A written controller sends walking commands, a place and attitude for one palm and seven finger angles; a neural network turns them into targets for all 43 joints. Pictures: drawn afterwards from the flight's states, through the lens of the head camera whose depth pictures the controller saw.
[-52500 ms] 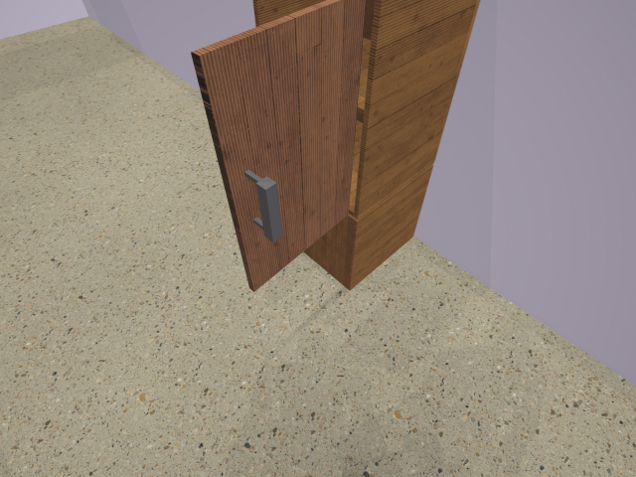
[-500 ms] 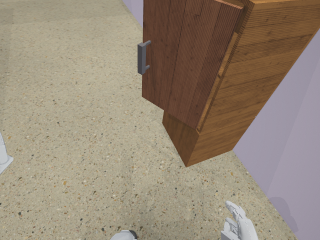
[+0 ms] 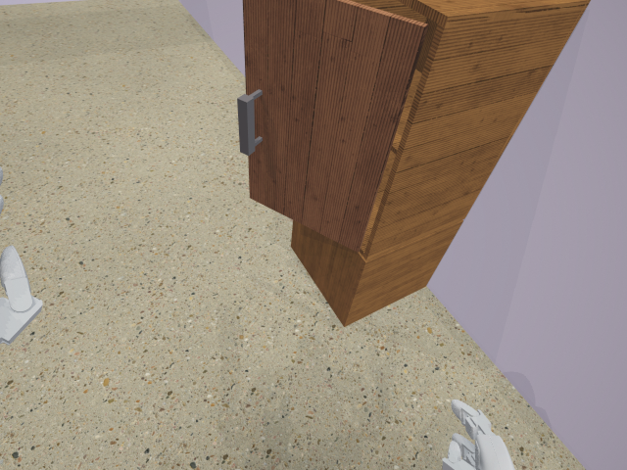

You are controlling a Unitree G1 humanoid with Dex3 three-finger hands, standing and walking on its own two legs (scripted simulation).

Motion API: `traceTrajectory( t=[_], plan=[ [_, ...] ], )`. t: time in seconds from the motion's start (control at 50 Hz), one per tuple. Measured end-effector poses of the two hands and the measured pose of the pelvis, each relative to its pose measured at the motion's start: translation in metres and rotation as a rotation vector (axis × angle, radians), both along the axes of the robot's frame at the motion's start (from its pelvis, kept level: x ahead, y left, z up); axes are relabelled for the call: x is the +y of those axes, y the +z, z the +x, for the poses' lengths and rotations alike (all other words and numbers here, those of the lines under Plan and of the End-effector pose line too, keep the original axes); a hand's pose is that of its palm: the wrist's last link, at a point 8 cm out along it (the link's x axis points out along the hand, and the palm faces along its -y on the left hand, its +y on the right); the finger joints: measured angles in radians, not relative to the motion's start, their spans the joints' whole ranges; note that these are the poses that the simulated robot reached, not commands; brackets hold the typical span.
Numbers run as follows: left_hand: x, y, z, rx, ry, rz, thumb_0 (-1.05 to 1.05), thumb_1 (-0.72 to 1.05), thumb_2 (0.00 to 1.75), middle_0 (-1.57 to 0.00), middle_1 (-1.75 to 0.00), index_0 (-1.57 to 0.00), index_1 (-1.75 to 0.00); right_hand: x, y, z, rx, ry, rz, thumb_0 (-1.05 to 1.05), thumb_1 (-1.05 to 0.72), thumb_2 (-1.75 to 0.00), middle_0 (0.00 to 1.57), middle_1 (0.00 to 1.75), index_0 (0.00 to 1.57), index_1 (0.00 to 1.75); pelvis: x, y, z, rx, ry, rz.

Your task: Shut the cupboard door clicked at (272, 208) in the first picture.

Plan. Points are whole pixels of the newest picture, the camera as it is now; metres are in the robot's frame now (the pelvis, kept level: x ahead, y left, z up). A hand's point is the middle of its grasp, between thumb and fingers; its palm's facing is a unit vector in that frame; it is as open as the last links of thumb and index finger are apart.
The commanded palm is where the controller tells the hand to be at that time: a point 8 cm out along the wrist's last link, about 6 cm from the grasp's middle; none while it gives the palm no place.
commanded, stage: stop stepping back and stand still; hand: left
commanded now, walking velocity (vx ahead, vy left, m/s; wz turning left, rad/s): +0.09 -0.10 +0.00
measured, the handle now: (252, 122) +0.86 +0.15 -0.04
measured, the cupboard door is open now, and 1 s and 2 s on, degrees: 30 30 30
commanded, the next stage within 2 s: let the arm hang, fingers relaxed in 0.72 s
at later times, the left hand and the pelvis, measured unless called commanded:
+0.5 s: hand (53, 273) +0.26 +0.26 +0.17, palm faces +0.37 -0.85 -0.38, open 7.5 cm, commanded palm +0.18 +0.31 +0.19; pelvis +0.03 +0.02 +0.01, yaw -1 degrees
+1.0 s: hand (116, 449) +0.17 +0.24 -0.08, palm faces +0.00 -0.94 -0.33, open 7.4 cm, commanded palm none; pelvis +0.00 +0.04 +0.00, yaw -1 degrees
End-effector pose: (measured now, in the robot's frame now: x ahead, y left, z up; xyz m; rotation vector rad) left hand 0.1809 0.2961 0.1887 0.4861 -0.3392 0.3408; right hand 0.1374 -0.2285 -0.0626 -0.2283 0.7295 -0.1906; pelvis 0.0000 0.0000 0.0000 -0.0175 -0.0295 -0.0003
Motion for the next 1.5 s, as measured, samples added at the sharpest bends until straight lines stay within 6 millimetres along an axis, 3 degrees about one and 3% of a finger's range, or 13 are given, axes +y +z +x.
traceTrajectory(
  t=[0.1,0.22,0.32,0.4,0.52,0.66,0.84,0.92,1.02,1.1,1.28,1.38,1.5],
  plan=[
    [-0.019,0.023,-0.021,0.041,-0.070,0.127,0.01,0.88,0.90,-0.21,-0.30,-0.21,-0.30,0.014,0.001,0.003,-0.020,0.024,0.061,0.01,-0.90,-0.90,0.20,0.30,0.20,0.30,-0.004,0.004,0.001,0.018,0.006,-0.003],
    [0.010,0.018,-0.035,0.090,0.126,0.099,0.01,0.88,0.90,-0.21,-0.30,-0.22,-0.31,0.007,-0.020,0.005,0.066,0.014,0.071,0.01,-0.90,-0.90,0.21,0.30,0.20,0.30,0.000,0.005,0.015,0.021,-0.020,0.000],
    [0.033,-0.018,-0.014,0.089,0.240,-0.084,0.01,0.88,0.90,-0.21,-0.30,-0.21,-0.30,-0.003,-0.028,0.008,0.104,-0.006,0.015,0.01,-0.90,-0.90,0.21,0.30,0.20,0.30,0.010,0.002,0.028,0.002,0.001,-0.001],
    [0.023,-0.032,0.016,0.100,0.166,-0.156,0.01,0.89,0.90,-0.20,-0.30,-0.20,-0.30,-0.003,-0.016,0.016,0.076,-0.022,-0.017,0.01,-0.90,-0.90,0.20,0.30,0.20,0.30,0.015,0.004,0.031,-0.002,-0.013,0.006],
    [0.004,0.001,0.037,0.037,-0.035,-0.003,0.02,0.89,0.90,-0.21,-0.30,-0.21,-0.30,0.007,0.008,0.031,-0.012,-0.044,-0.011,0.01,-0.90,-0.90,0.20,0.30,0.20,0.30,0.017,0.007,0.032,0.032,-0.025,0.002],
    [0.024,0.015,0.027,0.094,-0.008,0.126,0.01,0.88,0.90,-0.21,-0.30,-0.21,-0.31,0.018,0.003,0.036,0.003,-0.053,0.030,0.01,-0.90,-0.90,0.20,0.30,0.20,0.30,0.024,0.008,0.037,0.057,-0.037,-0.003],
    [0.034,-0.027,0.008,0.192,0.097,-0.043,0.01,0.89,0.90,-0.20,-0.30,-0.21,-0.30,0.027,-0.012,0.026,0.048,0.009,0.046,0.01,-0.90,-0.90,0.20,0.30,0.20,0.30,0.029,0.008,0.028,0.035,-0.022,-0.003],
    [0.027,-0.128,0.013,0.598,0.071,-0.166,0.00,0.89,0.90,-0.20,-0.30,-0.20,-0.30,0.020,-0.032,0.022,0.098,0.077,0.056,0.01,-0.90,-0.90,0.20,0.30,0.20,0.30,0.035,0.001,0.014,0.031,-0.013,-0.004],
    [-0.017,-0.260,-0.045,1.172,0.038,-0.335,0.01,0.90,0.90,-0.19,-0.30,-0.20,-0.30,0.009,-0.046,-0.012,0.194,0.023,0.052,0.01,-0.90,-0.90,0.20,0.30,0.20,0.30,0.035,-0.002,0.003,0.017,-0.017,0.007],
    [-0.050,-0.316,-0.109,1.421,0.064,-0.492,0.00,0.93,0.90,-0.20,-0.30,-0.20,-0.30,0.005,-0.050,-0.062,0.362,-0.016,0.024,0.01,-0.90,-0.90,0.20,0.30,0.20,0.30,0.029,-0.001,0.000,0.007,-0.009,0.007],
    [-0.031,-0.330,-0.203,1.681,0.225,-0.534,-0.01,0.96,0.90,-0.20,-0.30,-0.20,-0.30,0.009,-0.057,-0.156,0.683,-0.099,0.031,0.01,-0.90,-0.90,0.20,0.30,0.20,0.30,0.026,0.006,-0.004,0.011,0.004,-0.010],
    [-0.024,-0.319,-0.232,1.763,0.290,-0.517,0.00,0.93,0.90,-0.20,-0.30,-0.20,-0.30,0.021,-0.066,-0.169,0.709,-0.121,0.080,0.01,-0.90,-0.90,0.20,0.30,0.20,0.30,0.030,0.008,-0.003,0.007,-0.008,-0.005],
    [-0.025,-0.315,-0.232,1.766,0.308,-0.505,0.00,0.91,0.90,-0.20,-0.30,-0.20,-0.30,0.036,-0.075,-0.161,0.678,-0.120,0.134,0.01,-0.90,-0.90,0.20,0.30,0.20,0.30,0.030,0.010,-0.001,0.000,-0.019,0.003]
  ],
)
